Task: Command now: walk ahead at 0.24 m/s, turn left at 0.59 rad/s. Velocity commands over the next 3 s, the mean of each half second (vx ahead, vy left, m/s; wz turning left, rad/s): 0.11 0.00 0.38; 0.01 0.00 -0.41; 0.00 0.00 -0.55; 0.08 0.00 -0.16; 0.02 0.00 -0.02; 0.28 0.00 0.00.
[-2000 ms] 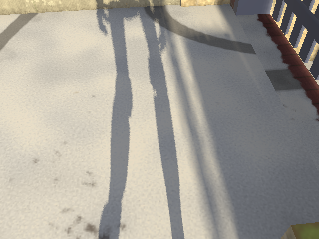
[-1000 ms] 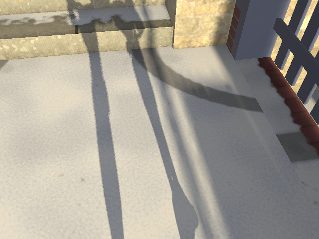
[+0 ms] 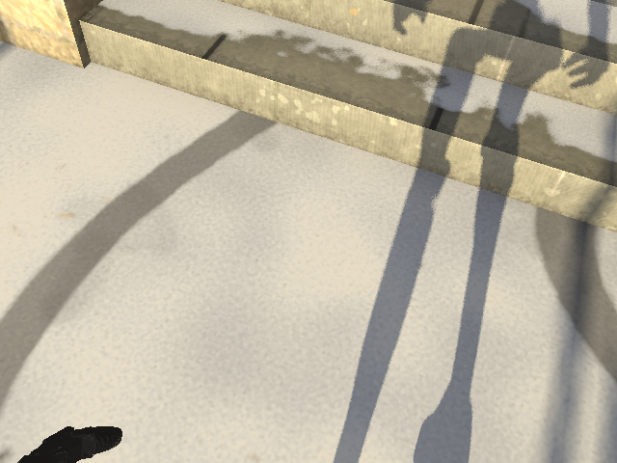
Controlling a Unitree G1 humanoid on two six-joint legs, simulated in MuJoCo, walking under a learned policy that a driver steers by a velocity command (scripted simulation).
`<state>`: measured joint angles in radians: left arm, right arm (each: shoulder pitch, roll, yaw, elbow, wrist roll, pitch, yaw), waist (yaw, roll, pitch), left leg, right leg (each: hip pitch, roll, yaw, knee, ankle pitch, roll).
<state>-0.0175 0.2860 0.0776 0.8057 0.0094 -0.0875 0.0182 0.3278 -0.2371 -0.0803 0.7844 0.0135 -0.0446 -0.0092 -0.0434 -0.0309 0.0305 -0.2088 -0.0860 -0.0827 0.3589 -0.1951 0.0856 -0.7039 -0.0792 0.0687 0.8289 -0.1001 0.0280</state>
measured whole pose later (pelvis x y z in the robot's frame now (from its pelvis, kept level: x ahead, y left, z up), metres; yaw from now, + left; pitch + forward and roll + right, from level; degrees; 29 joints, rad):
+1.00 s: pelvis +0.14 -0.07 -0.01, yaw -6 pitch +4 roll +2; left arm 0.18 0.29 0.06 0.65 0.00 0.02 0.00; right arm 0.13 -0.30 -0.09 0.68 -0.01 0.02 -0.06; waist 0.01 0.03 0.02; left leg -0.58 0.01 -0.04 1.16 -0.44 -0.07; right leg -0.35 0.05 0.04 0.52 -0.23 -0.07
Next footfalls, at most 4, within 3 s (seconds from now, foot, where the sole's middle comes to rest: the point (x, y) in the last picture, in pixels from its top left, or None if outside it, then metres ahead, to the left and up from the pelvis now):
0.18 right None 0.27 -0.11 -0.78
0.52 left None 0.16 0.12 -0.78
0.82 right None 0.19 -0.15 -0.78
1.34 left None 0.24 0.06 -0.78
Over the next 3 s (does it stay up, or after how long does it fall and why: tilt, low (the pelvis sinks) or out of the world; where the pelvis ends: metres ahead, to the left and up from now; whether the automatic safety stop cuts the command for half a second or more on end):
stays up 0.28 -0.12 -0.01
